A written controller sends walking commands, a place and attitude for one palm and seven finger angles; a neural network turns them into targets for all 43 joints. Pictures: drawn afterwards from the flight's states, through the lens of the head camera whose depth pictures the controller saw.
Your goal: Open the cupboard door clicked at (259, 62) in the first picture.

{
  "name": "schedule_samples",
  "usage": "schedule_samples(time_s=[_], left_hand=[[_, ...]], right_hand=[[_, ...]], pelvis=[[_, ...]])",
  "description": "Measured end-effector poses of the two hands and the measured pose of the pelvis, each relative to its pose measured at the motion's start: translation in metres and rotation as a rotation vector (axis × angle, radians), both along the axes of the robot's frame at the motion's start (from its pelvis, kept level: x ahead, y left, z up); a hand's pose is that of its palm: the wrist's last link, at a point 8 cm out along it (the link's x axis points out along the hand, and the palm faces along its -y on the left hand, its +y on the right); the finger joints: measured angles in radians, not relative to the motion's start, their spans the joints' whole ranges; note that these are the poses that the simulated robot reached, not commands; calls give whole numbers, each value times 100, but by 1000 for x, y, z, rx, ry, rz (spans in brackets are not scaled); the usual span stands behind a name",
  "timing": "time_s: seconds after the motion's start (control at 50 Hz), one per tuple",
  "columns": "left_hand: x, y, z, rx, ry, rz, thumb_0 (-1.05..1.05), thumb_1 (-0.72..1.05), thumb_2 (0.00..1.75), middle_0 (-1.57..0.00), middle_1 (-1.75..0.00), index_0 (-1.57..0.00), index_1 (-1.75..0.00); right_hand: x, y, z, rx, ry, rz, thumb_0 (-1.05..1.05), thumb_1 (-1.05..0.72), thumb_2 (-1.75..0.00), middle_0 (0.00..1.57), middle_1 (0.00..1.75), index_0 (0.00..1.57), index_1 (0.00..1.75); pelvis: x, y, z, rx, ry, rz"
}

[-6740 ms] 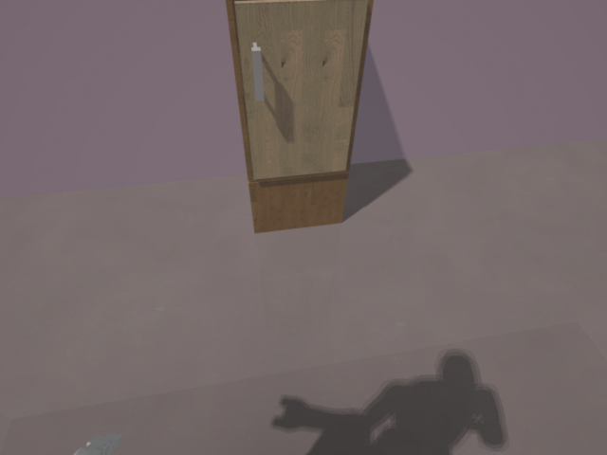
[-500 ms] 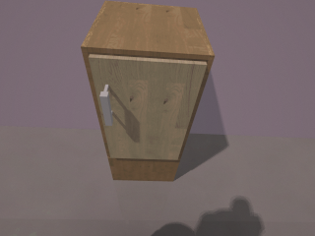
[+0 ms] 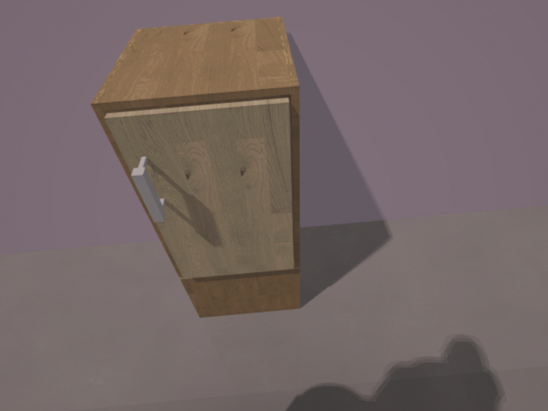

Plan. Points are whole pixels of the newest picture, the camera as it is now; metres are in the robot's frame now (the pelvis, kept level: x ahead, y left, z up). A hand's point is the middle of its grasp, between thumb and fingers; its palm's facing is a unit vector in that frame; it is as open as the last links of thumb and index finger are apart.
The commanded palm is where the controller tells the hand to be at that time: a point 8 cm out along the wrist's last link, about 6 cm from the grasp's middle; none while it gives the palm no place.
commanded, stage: come to a stop and stand still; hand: left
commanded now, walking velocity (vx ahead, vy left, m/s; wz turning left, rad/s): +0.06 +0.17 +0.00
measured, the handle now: (151, 189) +0.55 +0.32 -0.02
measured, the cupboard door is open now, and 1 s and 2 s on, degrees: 0 0 0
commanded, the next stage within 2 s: look again from close up in 1.12 s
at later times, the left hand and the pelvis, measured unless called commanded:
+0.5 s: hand out of the picture -0.03 +0.24 -0.19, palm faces +0.10 -0.98 -0.19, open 7.4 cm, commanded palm none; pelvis -0.01 +0.06 +0.00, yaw +1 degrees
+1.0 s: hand out of the picture +0.01 +0.22 -0.18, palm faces +0.06 -0.98 -0.19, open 7.3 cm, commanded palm none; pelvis +0.01 +0.05 +0.00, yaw +1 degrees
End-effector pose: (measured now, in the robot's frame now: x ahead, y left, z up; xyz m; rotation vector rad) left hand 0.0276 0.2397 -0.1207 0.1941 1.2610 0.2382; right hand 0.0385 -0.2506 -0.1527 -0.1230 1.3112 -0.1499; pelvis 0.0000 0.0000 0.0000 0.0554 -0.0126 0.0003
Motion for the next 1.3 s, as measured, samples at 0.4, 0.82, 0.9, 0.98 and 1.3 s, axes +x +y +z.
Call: schedule_samples(time_s=[0.4, 0.82, 0.9, 0.98, 1.3], left_hand=[[-75, 44, -32, -81, 164, 93, 1, 91, 90, -20, -29, -20, -30], [-34, 37, -33, -117, 151, 23, 1, 91, 90, -20, -29, -20, -30], [-29, 36, -31, -108, 147, 20, 1, 91, 90, -20, -29, -20, -30], [-27, 33, -30, -102, 149, 20, 1, 91, 90, -20, -29, -20, -30], [-35, 19, -33, -98, 152, 10, 1, 91, 90, -20, -29, -20, -30]], right_hand=[[-18, 71, 10, -39, 11, 66, 1, -92, -90, 20, 30, 20, 29], [-41, 97, 7, -10, 97, 11, 1, -92, -90, 20, 30, 20, 29], [-47, 99, 5, 6, 119, 1, 1, -91, -90, 20, 30, 20, 29], [-50, 100, 3, 18, 133, -6, 1, -91, -90, 20, 30, 20, 29], [-36, 80, 0, 2, 94, 5, 1, -91, -90, 20, 30, 20, 29]], pelvis=[[-16, 48, -6, -49, 4, 25], [5, 61, -2, -57, -10, 13], [8, 58, -2, -58, -9, 12], [10, 55, -2, -59, -8, 12], [7, 46, -7, -65, 3, 12]])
